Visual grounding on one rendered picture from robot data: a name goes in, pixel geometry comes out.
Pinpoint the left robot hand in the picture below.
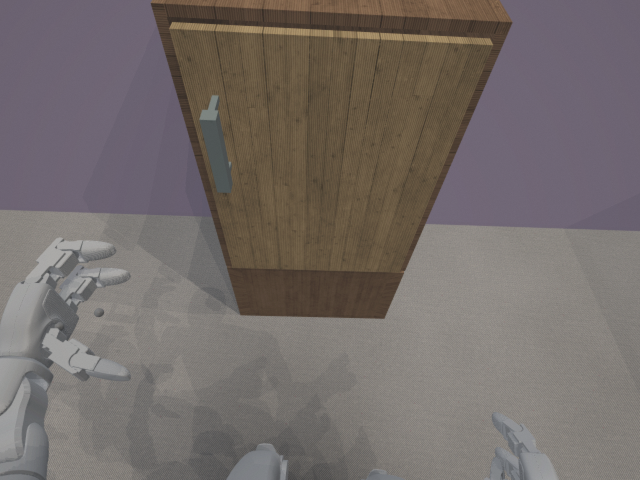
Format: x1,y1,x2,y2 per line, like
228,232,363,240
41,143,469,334
0,237,131,382

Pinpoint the right robot shin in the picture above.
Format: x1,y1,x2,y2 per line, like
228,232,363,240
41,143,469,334
367,469,387,478

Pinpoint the cupboard door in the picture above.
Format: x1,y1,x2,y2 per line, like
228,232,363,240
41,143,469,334
169,22,493,273

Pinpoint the handle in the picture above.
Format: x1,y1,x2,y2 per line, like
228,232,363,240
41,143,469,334
199,95,233,193

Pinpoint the left robot shin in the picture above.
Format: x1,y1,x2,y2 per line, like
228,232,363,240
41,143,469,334
256,443,277,453

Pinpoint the right robot hand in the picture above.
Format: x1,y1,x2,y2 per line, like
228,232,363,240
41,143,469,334
484,412,559,480

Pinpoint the robot shin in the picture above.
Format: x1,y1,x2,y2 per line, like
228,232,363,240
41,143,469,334
367,469,387,478
256,443,277,453

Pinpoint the left robot forearm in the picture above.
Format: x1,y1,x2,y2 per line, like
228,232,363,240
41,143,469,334
0,356,53,480

